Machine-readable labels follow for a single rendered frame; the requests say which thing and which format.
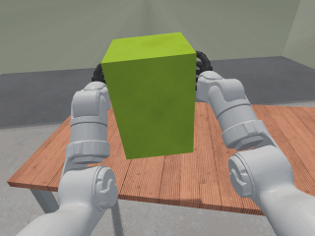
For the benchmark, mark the left robot forearm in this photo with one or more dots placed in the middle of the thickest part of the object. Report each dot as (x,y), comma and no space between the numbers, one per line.
(88,132)

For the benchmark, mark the right robot hand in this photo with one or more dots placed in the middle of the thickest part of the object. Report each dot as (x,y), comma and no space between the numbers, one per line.
(204,66)

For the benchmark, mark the table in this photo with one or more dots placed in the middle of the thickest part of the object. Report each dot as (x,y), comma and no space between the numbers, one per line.
(198,179)

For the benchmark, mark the robot right upper arm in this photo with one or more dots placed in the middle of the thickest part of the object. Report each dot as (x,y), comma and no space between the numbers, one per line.
(263,175)

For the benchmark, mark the carton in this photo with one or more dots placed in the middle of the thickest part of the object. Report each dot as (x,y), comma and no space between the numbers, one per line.
(151,82)

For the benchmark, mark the right robot forearm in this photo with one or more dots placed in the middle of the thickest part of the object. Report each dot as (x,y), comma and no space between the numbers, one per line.
(240,126)

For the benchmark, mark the left robot hand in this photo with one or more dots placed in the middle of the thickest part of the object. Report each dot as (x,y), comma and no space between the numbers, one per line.
(98,74)

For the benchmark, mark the robot left upper arm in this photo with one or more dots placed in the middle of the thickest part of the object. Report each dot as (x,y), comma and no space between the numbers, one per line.
(84,194)

